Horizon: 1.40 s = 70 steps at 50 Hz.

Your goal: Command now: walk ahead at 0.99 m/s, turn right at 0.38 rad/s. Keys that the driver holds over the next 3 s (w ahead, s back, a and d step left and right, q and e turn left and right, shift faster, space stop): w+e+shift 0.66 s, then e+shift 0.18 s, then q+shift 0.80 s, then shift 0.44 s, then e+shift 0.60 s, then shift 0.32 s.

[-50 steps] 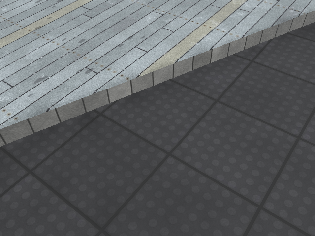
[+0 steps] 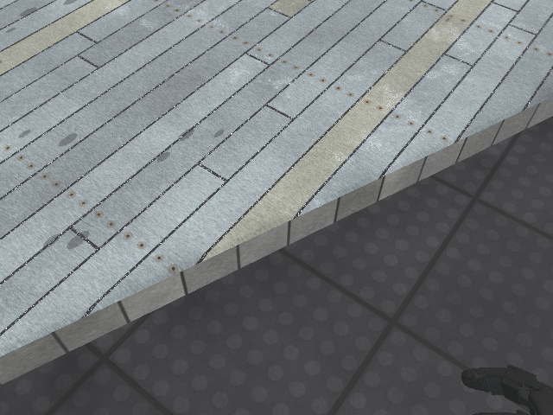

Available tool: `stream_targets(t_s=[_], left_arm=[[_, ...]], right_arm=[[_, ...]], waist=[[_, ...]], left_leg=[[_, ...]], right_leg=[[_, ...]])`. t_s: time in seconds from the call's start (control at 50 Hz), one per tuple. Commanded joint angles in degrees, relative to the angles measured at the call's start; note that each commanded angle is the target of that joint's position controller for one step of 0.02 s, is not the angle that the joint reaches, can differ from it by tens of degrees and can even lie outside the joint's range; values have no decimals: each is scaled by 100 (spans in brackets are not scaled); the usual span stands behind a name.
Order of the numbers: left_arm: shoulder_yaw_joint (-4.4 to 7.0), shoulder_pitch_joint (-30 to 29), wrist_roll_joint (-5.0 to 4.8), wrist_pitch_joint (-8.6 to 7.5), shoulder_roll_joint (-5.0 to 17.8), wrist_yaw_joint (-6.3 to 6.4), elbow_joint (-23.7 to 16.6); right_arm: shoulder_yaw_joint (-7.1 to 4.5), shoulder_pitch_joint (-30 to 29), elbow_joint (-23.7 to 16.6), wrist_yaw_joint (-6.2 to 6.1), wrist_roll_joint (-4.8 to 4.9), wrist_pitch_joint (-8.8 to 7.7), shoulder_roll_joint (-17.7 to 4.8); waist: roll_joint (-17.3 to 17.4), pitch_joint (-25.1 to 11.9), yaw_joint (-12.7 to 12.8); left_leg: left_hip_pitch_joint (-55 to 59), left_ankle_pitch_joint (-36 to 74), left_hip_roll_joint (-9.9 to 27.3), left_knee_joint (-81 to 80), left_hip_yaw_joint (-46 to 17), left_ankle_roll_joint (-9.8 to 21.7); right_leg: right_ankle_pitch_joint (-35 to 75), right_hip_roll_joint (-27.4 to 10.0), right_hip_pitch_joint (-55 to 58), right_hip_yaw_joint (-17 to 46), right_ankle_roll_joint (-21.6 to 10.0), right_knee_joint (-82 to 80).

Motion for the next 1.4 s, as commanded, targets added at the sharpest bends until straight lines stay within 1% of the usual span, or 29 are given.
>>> stream_targets(t_s=[0.02,0.08,0.16,0.26,0.38,0.42,0.44,0.46,0.48,0.5,0.54,0.6,0.66,0.74,0.78,0.8,0.82,0.84,0.86,0.92,0.96,1.02,1.04,1.08,1.12,1.14,1.16,1.24,1.4], left_arm=[[37,149,-209,-126,489,-12,-651],[77,-923,-59,-50,542,-74,-727],[26,-1202,27,354,175,-281,-950],[-55,-2415,-29,374,117,-408,-1352],[-39,-2567,-42,261,374,-441,-1368],[129,-551,71,319,679,-317,-1006],[443,698,-69,292,1246,-140,-391],[575,298,6,328,1566,0,-267],[726,-148,93,421,2159,0,-535],[736,-205,88,424,2006,-2,-799],[583,-479,22,324,1262,-30,-712],[431,-688,-55,86,940,19,-724],[439,-781,-52,-56,1060,-1,-857],[526,-693,-76,120,999,104,-875],[642,-1184,-162,138,1304,80,-992],[510,-1365,-261,62,817,46,-1125],[179,-779,-177,33,-303,22,-1443],[234,-162,-264,52,253,14,-1457],[303,-454,-348,155,516,93,-1520],[321,-1925,-178,449,450,157,-1906],[153,-1362,-149,338,-10,55,-2050],[64,-2193,-101,57,-178,-92,-2118],[-47,-1902,266,244,-42,-196,-1951],[49,-955,152,368,271,-83,-1820],[141,-302,328,285,667,75,-1480],[186,-288,415,199,1046,61,-1689],[224,-435,257,219,944,49,-1847],[60,-1306,21,266,373,300,-1742],[100,-1260,130,122,440,341,-1562]], right_arm=[[-607,2702,356,-135,-89,-3,-1570],[-409,1921,576,-95,-45,-153,-706],[-339,1861,892,-76,209,-331,-448],[-337,2002,1060,-76,156,-445,-417],[-412,2453,1115,-343,204,-248,-1016],[-503,1496,811,-411,145,-192,-1363],[-614,1237,667,-287,163,-8,-1498],[-451,1397,530,-139,103,11,-770],[-336,1640,-84,-160,207,-77,-461],[-236,1462,-177,-207,181,-274,-557],[-212,1028,-156,-182,133,-397,-623],[-131,979,-195,-175,-95,-70,-436],[-28,3,-665,-95,1,18,-350],[11,191,-692,-136,66,-153,-372],[-129,1425,-418,-299,192,-206,-668],[-252,2565,-78,-439,103,-216,-1113],[-399,2777,-88,-438,330,-157,-1399],[-408,2630,-173,-360,171,-15,-1120],[-447,2279,-242,-306,33,12,-993],[-402,1693,-73,-287,250,-6,-618],[-407,1429,169,-273,444,-227,-579],[-488,1332,322,-380,527,-145,-678],[-407,1872,602,-223,244,-168,-614],[-595,1587,544,-171,355,-204,-998],[-560,1265,306,-151,593,-88,-669],[-420,1912,111,-232,657,47,-5],[-483,2400,161,-414,698,188,-442],[-485,1570,-44,-471,176,601,-226],[-389,789,-1162,-547,81,1034,215]], waist=[[1366,-2710,-1134],[178,-557,-706],[510,36,-243],[287,625,-271],[436,170,-2],[1114,-483,1171],[538,-1155,1704],[-974,-380,969],[-2018,-1062,260],[-1018,-1652,418],[485,-530,12],[765,-153,-494],[433,311,-386],[268,-271,-372],[1,-1249,-973],[-5,-1682,-1303],[1725,-2383,-810],[1671,-2741,-770],[1466,-2372,-801],[-155,-312,-674],[639,175,-54],[478,-30,-249],[288,-518,-333],[1407,-605,287],[400,-1223,803],[-1107,-2343,419],[-780,-3149,406],[-59,-807,-201],[-134,-634,-891]], left_leg=[[5798,-5111,2375,-2158,-5356,668],[3312,-1689,1698,-2094,-2339,110],[2504,-1262,1567,-2809,-964,-10],[2475,517,980,-3167,788,-232],[4137,6008,1133,-2010,1410,-516],[3053,5787,1862,77,1026,-371],[3302,5246,1110,1933,1114,-446],[1238,-301,203,4139,980,-626],[-1156,-2553,-562,6066,196,-810],[-1480,-2190,-201,6048,-816,-582],[-1211,-1580,231,4808,-957,-478],[-407,-1819,530,3805,-988,-769],[180,-1053,701,1957,-707,-1003],[746,-1125,120,271,-790,-738],[2861,649,-119,-1962,-916,-660],[4641,1816,937,-1566,-1058,-456],[7094,7049,2204,421,-2448,-320],[7064,7953,2814,521,-2925,75],[6723,6761,2788,252,-2980,522],[4372,4797,1667,-1007,-2128,365],[3184,5510,1196,-1121,-1316,64],[1891,4887,637,-1399,-937,-69],[2020,6163,336,-1430,-796,-220],[2207,6533,527,-376,-1298,-412],[1143,1379,-257,2049,-949,-673],[177,-3879,-837,4669,-559,-707],[119,-3772,-646,5988,-899,-570],[-1104,-2949,-284,7317,-297,-566],[-2849,-2789,20,8539,-879,-555]], right_leg=[[419,201,-4630,654,-501,5123],[1570,-590,-4402,665,-524,4304],[1760,-913,-4667,433,-293,4057],[3195,-726,-4985,-254,-363,2464],[3214,298,-3817,-1362,-833,791],[2570,-58,-1590,-273,-1237,862],[2137,568,-664,-501,-1237,574],[2001,142,-10,238,-1512,383],[2137,-980,1568,3186,-2703,-231],[878,-1255,1662,4253,-2689,-1238],[969,-1116,14,3893,-2140,-1865],[1921,-613,-1674,2970,-1968,-1985],[2180,-238,-3042,2398,-1800,-2342],[6407,228,-1378,2077,-992,-549],[6401,511,-1295,2126,-468,1112],[3649,574,-2511,1766,-323,2474],[-1113,1082,-5005,1597,-166,3973],[-1109,759,-5606,1663,92,4523],[-881,602,-5979,1525,394,5364],[139,540,-6297,704,582,5838],[348,542,-5466,685,485,4197],[2026,683,-3341,-501,710,935],[2174,1078,-2502,-849,457,907],[2840,661,-1845,-269,67,-77],[6030,-421,173,459,-416,-1154],[10567,-2251,1504,1606,-964,208],[11026,-2950,1405,1834,-1617,322],[6524,-1774,-1018,864,-1072,-956],[3745,-2318,-1382,233,-933,-1557]])
Next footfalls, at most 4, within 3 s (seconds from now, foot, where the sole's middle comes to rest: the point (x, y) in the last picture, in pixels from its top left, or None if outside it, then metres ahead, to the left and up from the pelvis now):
0.44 right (352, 346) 0.61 -0.13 -0.74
0.80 left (332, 248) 0.89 -0.08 -0.74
1.12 right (442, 229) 0.98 -0.40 -0.74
1.64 left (366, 140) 1.19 -0.17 -0.62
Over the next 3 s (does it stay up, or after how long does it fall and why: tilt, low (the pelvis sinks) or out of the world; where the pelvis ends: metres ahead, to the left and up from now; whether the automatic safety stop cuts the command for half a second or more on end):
stays up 1.20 -0.24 0.15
